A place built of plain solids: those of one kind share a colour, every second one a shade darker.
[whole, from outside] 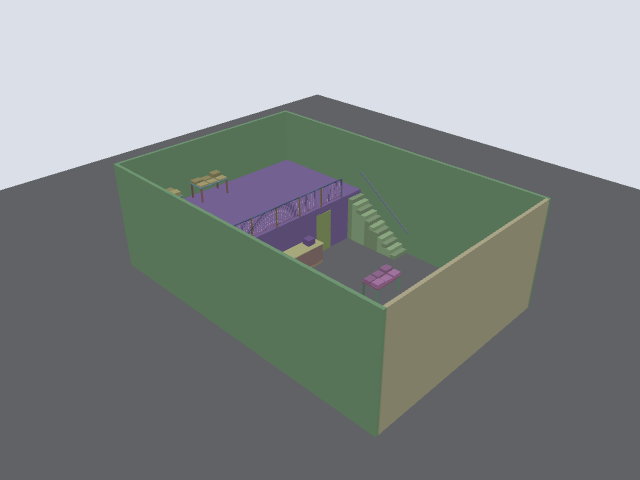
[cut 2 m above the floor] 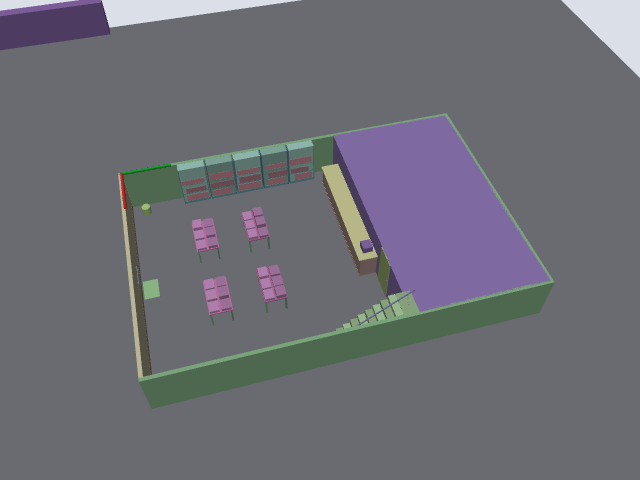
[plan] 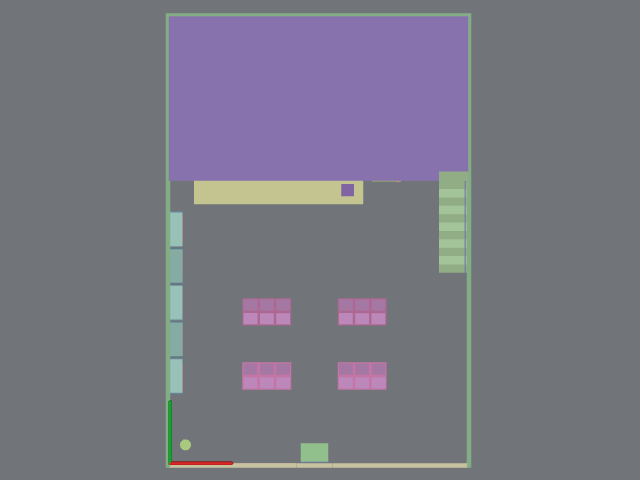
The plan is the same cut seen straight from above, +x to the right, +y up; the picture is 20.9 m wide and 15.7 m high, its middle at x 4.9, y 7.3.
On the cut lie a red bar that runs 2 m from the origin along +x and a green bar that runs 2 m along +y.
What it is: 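A book shop at street level behind a glazed front, one room two levels high, with a raised rear level reached by one straight flight, fitted out in the 1990s to 2020s; 9.7 x 14.6 m, 5.08 m high throughout; its front glazed onto the street; the raised level 2.39 m over the floor, over the rear 5.3 m, open to the hall behind a guard 1.0 m high along its edge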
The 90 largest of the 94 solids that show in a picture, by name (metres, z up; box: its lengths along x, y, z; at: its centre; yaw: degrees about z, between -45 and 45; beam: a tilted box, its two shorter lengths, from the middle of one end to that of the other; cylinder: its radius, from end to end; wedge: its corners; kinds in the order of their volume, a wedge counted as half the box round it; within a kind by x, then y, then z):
{
 "upper_1": {"box": [9.8, 5.38, 2.44], "at": [4.85, 11.93, 1.17]},
 "wall_1": {"box": [0.15, 14.87, 5.13], "at": [-0.07, 7.29, 2.52]},
 "wall_2": {"box": [10.0, 0.15, 5.13], "at": [4.85, 14.64, 2.52]},
 "wall_3": {"box": [0.15, 14.87, 5.13], "at": [9.78, 7.29, 2.52]},
 "street_hedge_1": {"box": [0.6, 15.85, 2.25], "at": [-14.7, -8.07, 1.07]},
 "window_wall_1": {"box": [4.12, 0.15, 5.13], "at": [2.06, -0.07, 2.52]},
 "window_wall_2": {"box": [1.2, 0.15, 5.13], "at": [4.72, -0.07, 2.52]},
 "window_wall_3": {"box": [4.38, 0.15, 5.13], "at": [7.51, -0.07, 2.52]},
 "stair_step_1": {"box": [0.96, 0.55, 0.25], "at": [9.27, 6.5, 0.07]},
 "stair_step_2": {"box": [0.96, 0.55, 0.45], "at": [9.27, 6.77, 0.17]},
 "stair_step_3": {"box": [0.96, 0.55, 0.65], "at": [9.27, 7.05, 0.27]},
 "stair_step_4": {"box": [0.96, 0.55, 0.85], "at": [9.27, 7.32, 0.37]},
 "stair_step_5": {"box": [0.96, 0.55, 1.04], "at": [9.27, 7.6, 0.47]},
 "stair_step_6": {"box": [0.96, 0.55, 1.24], "at": [9.27, 7.87, 0.57]},
 "stair_step_7": {"box": [0.96, 0.55, 1.44], "at": [9.27, 8.14, 0.67]},
 "stair_step_8": {"box": [0.96, 0.55, 1.64], "at": [9.27, 8.42, 0.77]},
 "stair_step_9": {"box": [0.96, 0.55, 1.84], "at": [9.27, 8.69, 0.87]},
 "stair_step_10": {"box": [0.96, 0.55, 2.04], "at": [9.27, 8.97, 0.97]},
 "stair_step_11": {"box": [0.96, 0.57, 2.24], "at": [9.27, 9.25, 1.07]},
 "shelves_body_1": {"box": [0.4, 1.16, 2.1], "at": [0.2, 2.85, 1.0]},
 "shelves_body_2": {"box": [0.4, 1.16, 2.1], "at": [0.2, 4.05, 1.0]},
 "shelves_body_3": {"box": [0.4, 1.16, 2.1], "at": [0.2, 5.25, 1.0]},
 "shelves_body_4": {"box": [0.4, 1.16, 2.1], "at": [0.2, 6.45, 1.0]},
 "shelves_body_5": {"box": [0.4, 1.16, 2.1], "at": [0.2, 7.65, 1.0]},
 "counter_1": {"box": [5.5, 0.7, 1.05], "at": [3.55, 8.88, 0.47]},
 "shelves_goods_1": {"box": [0.41, 0.98, 0.26], "at": [0.2, 2.81, 1.22]},
 "shelves_goods_2": {"box": [0.41, 0.95, 0.35], "at": [0.2, 2.88, 0.3]},
 "shelves_goods_3": {"box": [0.41, 0.89, 0.26], "at": [0.2, 2.89, 0.74]},
 "shelves_goods_4": {"box": [0.41, 0.81, 0.35], "at": [0.2, 4.0, 0.31]},
 "shelves_goods_5": {"box": [0.41, 1.05, 0.31], "at": [0.2, 4.05, 0.77]},
 "shelves_goods_6": {"box": [0.41, 1.05, 0.38], "at": [0.2, 4.06, 1.28]},
 "shelves_goods_7": {"box": [0.41, 1.02, 0.39], "at": [0.2, 5.24, 0.33]},
 "shelves_goods_8": {"box": [0.41, 1.02, 0.28], "at": [0.2, 5.26, 1.23]},
 "shelves_goods_9": {"box": [0.41, 0.97, 0.35], "at": [0.2, 5.29, 0.78]},
 "shelves_goods_10": {"box": [0.41, 0.79, 0.39], "at": [0.2, 6.47, 0.32]},
 "shelves_goods_11": {"box": [0.41, 0.92, 0.29], "at": [0.2, 6.49, 1.23]},
 "shelves_goods_12": {"box": [0.41, 0.87, 0.29], "at": [0.2, 6.54, 0.76]},
 "shelves_goods_13": {"box": [0.41, 0.82, 0.26], "at": [0.2, 7.56, 0.74]},
 "shelves_goods_14": {"box": [0.41, 0.99, 0.35], "at": [0.2, 7.62, 1.27]},
 "shelves_goods_15": {"box": [0.41, 0.8, 0.38], "at": [0.2, 7.72, 0.32]},
 "books_1": {"box": [0.45, 0.37, 0.2], "at": [2.63, 2.62, 0.88]},
 "books_2": {"box": [0.45, 0.37, 0.15], "at": [2.63, 3.08, 0.85]},
 "books_3": {"box": [0.45, 0.37, 0.09], "at": [2.63, 4.72, 0.82]},
 "books_4": {"box": [0.45, 0.37, 0.21], "at": [2.63, 5.17, 0.89]},
 "books_5": {"box": [0.45, 0.37, 0.13], "at": [3.16, 2.62, 0.84]},
 "books_6": {"box": [0.45, 0.37, 0.19], "at": [3.16, 3.08, 0.88]},
 "books_7": {"box": [0.45, 0.37, 0.12], "at": [3.16, 4.72, 0.84]},
 "books_8": {"box": [0.45, 0.37, 0.21], "at": [3.16, 5.17, 0.89]},
 "books_9": {"box": [0.45, 0.37, 0.11], "at": [3.69, 2.62, 0.84]},
 "books_10": {"box": [0.45, 0.37, 0.14], "at": [3.69, 3.08, 0.85]},
 "books_11": {"box": [0.45, 0.37, 0.16], "at": [3.69, 4.72, 0.86]},
 "books_12": {"box": [0.45, 0.37, 0.12], "at": [3.69, 5.17, 0.84]},
 "books_13": {"box": [0.45, 0.37, 0.12], "at": [5.75, 2.62, 0.84]},
 "books_14": {"box": [0.45, 0.37, 0.14], "at": [5.75, 3.08, 0.85]},
 "books_15": {"box": [0.45, 0.37, 0.15], "at": [5.75, 4.72, 0.86]},
 "books_16": {"box": [0.45, 0.37, 0.11], "at": [5.75, 5.17, 0.84]},
 "books_17": {"box": [0.45, 0.37, 0.15], "at": [6.28, 2.62, 0.86]},
 "books_18": {"box": [0.45, 0.37, 0.2], "at": [6.28, 3.08, 0.88]},
 "books_19": {"box": [0.45, 0.37, 0.1], "at": [6.28, 4.72, 0.83]},
 "books_20": {"box": [0.45, 0.37, 0.11], "at": [6.28, 5.17, 0.83]},
 "books_21": {"box": [0.45, 0.37, 0.12], "at": [6.81, 2.62, 0.84]},
 "books_22": {"box": [0.45, 0.37, 0.12], "at": [6.81, 3.08, 0.84]},
 "books_23": {"box": [0.45, 0.37, 0.13], "at": [6.81, 4.72, 0.84]},
 "books_24": {"box": [0.45, 0.37, 0.18], "at": [6.81, 5.17, 0.87]},
 "shelves_shelf_1": {"box": [0.41, 1.1, 0.18], "at": [0.21, 2.85, 0.04]},
 "shelves_shelf_2": {"box": [0.41, 1.1, 0.18], "at": [0.21, 4.05, 0.04]},
 "shelves_shelf_3": {"box": [0.41, 1.1, 0.18], "at": [0.21, 5.25, 0.04]},
 "shelves_shelf_4": {"box": [0.41, 1.1, 0.18], "at": [0.21, 6.45, 0.04]},
 "shelves_shelf_5": {"box": [0.41, 1.1, 0.18], "at": [0.21, 7.65, 0.04]},
 "top_1": {"box": [1.6, 0.9, 0.05], "at": [3.16, 2.85, 0.76]},
 "top_2": {"box": [1.6, 0.9, 0.05], "at": [3.16, 4.95, 0.76]},
 "top_3": {"box": [1.6, 0.9, 0.05], "at": [6.28, 2.85, 0.76]},
 "top_4": {"box": [1.6, 0.9, 0.05], "at": [6.28, 4.95, 0.76]},
 "counter_top_1": {"box": [5.54, 0.78, 0.04], "at": [3.55, 8.86, 1.02]},
 "stallriser_1": {"box": [4.12, 0.05, 0.35], "at": [2.06, -0.02, 0.12]},
 "stallriser_2": {"box": [4.38, 0.05, 0.35], "at": [7.51, -0.02, 0.12]},
 "stair_wall_rail_1": {"wedge": [[9.62, 6.23, 1.1], [9.62, 6.23, 1.15], [9.62, 9.24, 3.29], [9.62, 9.24, 3.34], [9.66, 6.23, 1.1], [9.66, 6.23, 1.15], [9.66, 9.24, 3.29], [9.66, 9.24, 3.34]]},
 "upper_books_1": {"box": [0.45, 0.37, 0.19], "at": [2.03, 13.73, 3.26]},
 "upper_books_2": {"box": [0.45, 0.37, 0.14], "at": [3.57, 14.19, 3.24]},
 "upper_books_3": {"box": [0.45, 0.37, 0.19], "at": [4.63, 14.19, 3.26]},
 "shelves_cheek_1": {"box": [0.41, 0.032, 2.1], "at": [0.21, 4.68, 1.0]},
 "shelves_cheek_2": {"box": [0.41, 0.032, 2.1], "at": [0.21, 5.88, 1.0]},
 "shelves_cheek_3": {"box": [0.41, 0.032, 2.1], "at": [0.21, 7.08, 1.0]},
 "upper_top_1": {"box": [1.6, 0.9, 0.05], "at": [4.1, 13.96, 3.14]},
 "front_corner_1": {"box": [0.04, 0.17, 4.98], "at": [0.0, -0.07, 2.44]},
 "front_corner_2": {"box": [0.04, 0.17, 4.98], "at": [9.7, -0.07, 2.44]},
 "service_door_1": {"box": [0.95, 0.03, 2.1], "at": [7.08, 9.22, 1.0]},
 "till_1": {"box": [0.42, 0.4, 0.28], "at": [5.8, 8.93, 1.18]},
 "plant_pot_1": {"cylinder": 0.18, "from": [0.5, 0.6, 0.0], "to": [0.5, 0.6, 0.38]},
 "door_mat_1": {"box": [0.9, 0.6, 0.07], "at": [4.72, 0.35, -0.02]}
}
